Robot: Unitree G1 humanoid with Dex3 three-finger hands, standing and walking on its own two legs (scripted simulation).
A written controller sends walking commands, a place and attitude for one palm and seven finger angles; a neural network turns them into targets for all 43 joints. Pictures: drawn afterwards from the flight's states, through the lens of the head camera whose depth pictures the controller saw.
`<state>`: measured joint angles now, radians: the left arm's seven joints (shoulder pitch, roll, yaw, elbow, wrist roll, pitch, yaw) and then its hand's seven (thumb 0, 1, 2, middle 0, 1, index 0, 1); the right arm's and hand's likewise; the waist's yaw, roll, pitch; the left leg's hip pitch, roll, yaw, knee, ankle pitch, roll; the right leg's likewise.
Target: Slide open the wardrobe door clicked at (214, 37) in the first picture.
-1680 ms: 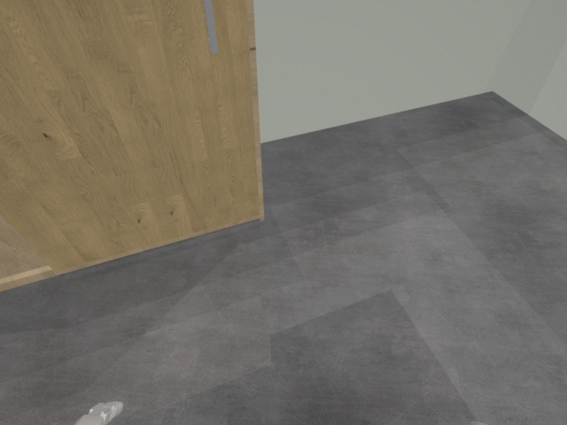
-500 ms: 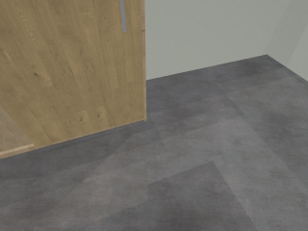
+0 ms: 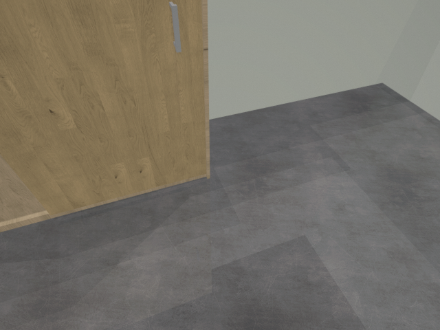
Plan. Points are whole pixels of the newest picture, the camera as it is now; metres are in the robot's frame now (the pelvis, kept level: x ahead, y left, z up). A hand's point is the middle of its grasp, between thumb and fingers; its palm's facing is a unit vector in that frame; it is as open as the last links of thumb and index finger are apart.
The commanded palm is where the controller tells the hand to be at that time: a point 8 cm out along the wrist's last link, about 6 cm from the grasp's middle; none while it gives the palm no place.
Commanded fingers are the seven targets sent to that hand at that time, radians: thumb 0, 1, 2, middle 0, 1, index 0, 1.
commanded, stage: walk to a spot facing it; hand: right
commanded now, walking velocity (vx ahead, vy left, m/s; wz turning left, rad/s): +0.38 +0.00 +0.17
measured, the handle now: (175, 27) +1.02 +0.22 +0.13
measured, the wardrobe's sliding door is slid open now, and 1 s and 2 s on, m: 0.00 0.00 0.00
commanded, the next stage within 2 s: turn to face it in 0.40 s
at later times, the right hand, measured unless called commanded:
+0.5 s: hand (287, 283) +0.28 -0.15 -0.19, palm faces -0.18 +0.97 -0.19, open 7.4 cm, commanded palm none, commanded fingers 0.00 -0.90 -0.90 0.20 0.30 0.20 0.30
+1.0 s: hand (289, 250) +0.37 -0.17 -0.20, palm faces -0.19 +0.97 -0.14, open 7.4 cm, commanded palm none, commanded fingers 0.00 -0.90 -0.90 0.20 0.30 0.20 0.30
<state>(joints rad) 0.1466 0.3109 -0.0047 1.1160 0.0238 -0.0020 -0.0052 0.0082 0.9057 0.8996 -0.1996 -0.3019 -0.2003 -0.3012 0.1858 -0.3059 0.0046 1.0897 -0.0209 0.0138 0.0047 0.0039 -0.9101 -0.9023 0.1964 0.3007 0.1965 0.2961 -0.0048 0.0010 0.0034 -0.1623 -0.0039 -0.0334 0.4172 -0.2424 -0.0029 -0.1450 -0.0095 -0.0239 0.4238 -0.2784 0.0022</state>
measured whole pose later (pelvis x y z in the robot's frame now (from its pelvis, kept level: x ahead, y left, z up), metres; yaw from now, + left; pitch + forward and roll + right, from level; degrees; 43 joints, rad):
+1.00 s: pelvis +0.28 +0.00 -0.01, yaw +16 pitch -1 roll +2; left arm 0.16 0.13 0.01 0.98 0.03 -0.02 0.02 0.00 0.91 0.90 -0.20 -0.30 -0.20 -0.30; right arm 0.24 -0.19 -0.07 1.00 -0.02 0.04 -0.01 0.00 -0.92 -0.90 0.20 0.30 0.20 0.30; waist -0.03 0.04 0.03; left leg -0.34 -0.03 0.02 0.73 -0.42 0.00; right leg -0.31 -0.06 -0.11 0.61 -0.29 -0.04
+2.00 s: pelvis +0.48 +0.06 -0.02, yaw +25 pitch -2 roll +2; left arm 0.15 0.17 0.04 1.01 0.03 -0.07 0.00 0.01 0.92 0.90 -0.20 -0.30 -0.20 -0.30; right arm 0.41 -0.14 -0.04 1.18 -0.02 -0.01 0.00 0.01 -0.91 -0.90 0.20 0.30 0.20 0.30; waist -0.03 0.04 0.08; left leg -0.23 0.06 0.06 1.06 -0.50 0.00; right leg -0.38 -0.07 -0.19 0.66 -0.25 -0.09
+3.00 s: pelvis +0.50 +0.05 +0.00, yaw +24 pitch +0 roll +2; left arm 0.31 0.14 0.02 1.05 0.03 -0.01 0.02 0.01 0.91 0.90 -0.20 -0.30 -0.20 -0.30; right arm 0.30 -0.20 -0.07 1.09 -0.03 0.05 0.00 0.01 -0.91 -0.90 0.19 0.30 0.19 0.30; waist -0.01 0.03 -0.03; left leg -0.43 0.02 0.02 0.88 -0.30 -0.03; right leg -0.11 -0.03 -0.04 0.37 -0.26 -0.02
